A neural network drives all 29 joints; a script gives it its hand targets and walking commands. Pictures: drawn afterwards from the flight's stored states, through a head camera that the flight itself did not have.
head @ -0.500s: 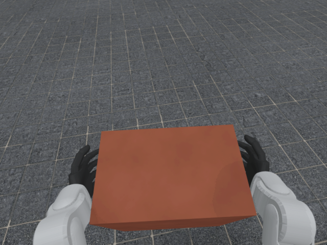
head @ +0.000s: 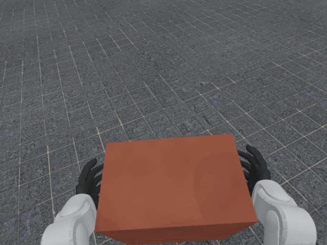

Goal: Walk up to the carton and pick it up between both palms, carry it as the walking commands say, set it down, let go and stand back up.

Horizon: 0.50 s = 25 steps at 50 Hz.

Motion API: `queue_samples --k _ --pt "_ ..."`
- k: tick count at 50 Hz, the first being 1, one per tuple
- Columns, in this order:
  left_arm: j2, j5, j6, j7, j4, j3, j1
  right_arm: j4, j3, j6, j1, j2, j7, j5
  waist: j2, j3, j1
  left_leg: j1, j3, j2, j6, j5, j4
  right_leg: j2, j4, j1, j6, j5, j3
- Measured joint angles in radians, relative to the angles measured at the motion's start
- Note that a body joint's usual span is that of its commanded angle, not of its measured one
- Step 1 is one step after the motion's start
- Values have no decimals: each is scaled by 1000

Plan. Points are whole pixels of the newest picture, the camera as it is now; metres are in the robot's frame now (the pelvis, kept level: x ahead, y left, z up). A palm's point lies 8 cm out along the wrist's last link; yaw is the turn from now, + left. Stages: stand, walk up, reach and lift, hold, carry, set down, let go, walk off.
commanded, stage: carry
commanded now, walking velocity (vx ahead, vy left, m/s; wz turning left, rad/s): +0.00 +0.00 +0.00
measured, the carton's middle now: (173, 197) +0.25 -0.01 +0.01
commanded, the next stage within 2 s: none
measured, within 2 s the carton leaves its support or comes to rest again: neither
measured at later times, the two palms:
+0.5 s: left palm (23, 228) +0.19 +0.28 +0.08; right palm (211, 234) +0.14 -0.06 +0.13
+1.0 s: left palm out of the picture +0.11 +0.34 +0.09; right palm out of the picture +0.06 +0.00 +0.11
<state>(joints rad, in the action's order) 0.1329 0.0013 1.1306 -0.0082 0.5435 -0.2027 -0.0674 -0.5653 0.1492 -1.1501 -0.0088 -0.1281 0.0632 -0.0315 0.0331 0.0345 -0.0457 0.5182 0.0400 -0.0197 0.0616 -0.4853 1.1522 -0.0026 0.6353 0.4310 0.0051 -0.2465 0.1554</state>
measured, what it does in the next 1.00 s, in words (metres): steps to the left: left foot, then right foot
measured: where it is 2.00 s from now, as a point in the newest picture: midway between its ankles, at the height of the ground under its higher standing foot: outside the picture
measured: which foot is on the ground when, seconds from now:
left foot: up 0.00-0.16, down 0.18-0.78, up 0.80-0.92, down 0.94-1.00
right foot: down 0.00-0.20, up 0.22-0.78, down 0.80-1.00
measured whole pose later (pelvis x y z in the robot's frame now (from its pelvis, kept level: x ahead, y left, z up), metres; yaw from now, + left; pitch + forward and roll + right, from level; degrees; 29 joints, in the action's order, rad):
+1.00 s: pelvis -0.14 +0.20 +0.00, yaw -10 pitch +3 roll -4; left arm 0.12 0.00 1.22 -0.07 0.55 -0.16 0.00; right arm -0.55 0.20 -1.17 -0.02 -0.13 0.03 -0.03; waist 0.00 0.11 0.02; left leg 0.38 0.04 0.05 -0.03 -0.30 0.62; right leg 0.03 0.49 0.24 -0.01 -0.32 -0.10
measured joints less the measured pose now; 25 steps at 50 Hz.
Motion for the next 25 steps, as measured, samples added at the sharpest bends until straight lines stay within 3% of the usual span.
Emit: queue_samples --k 5,8,10,12,14,20,25 --pt "0 0 12 -5 11 0 2 -1 -1 -2 0 1 -1 0 -2 6 4 -10 -9 -12 -14 8 -126 -1 -39 35 -7 51 -1" --pt "0 0 24 -12 20 1 7 -1 -1 -3 0 1 -4 0 -3 14 6 -77 -7 -22 -26 27 -369 -1 -41 63 -17 68 -1" --pt "-2 0 30 -16 23 0 11 0 -1 -2 0 1 -5 0 -3 16 11 -118 3 -18 -64 120 -504 -3 -36 73 -38 54 -3" --pt "-2 0 34 -19 26 2 -1 6 -1 -8 0 0 -8 0 -8 21 39 -119 35 0 -124 176 -505 -5 43 99 -38 -69 -31" --pt "-2 0 39 -23 37 3 0 6 -1 -6 0 0 -13 0 -12 23 58 -120 64 31 -154 181 -509 -4 154 128 -38 -110 -61" --pt "-7 0 71 -45 26 13 85 6 30 27 -2 0 -30 0 3 24 59 -119 84 73 -174 228 -567 -4 255 87 -38 -112 -75" --pt "-7 0 83 -59 23 22 109 6 46 33 -2 0 -41 0 1 24 59 -119 116 71 -191 265 -607 -5 255 28 -38 -112 -116"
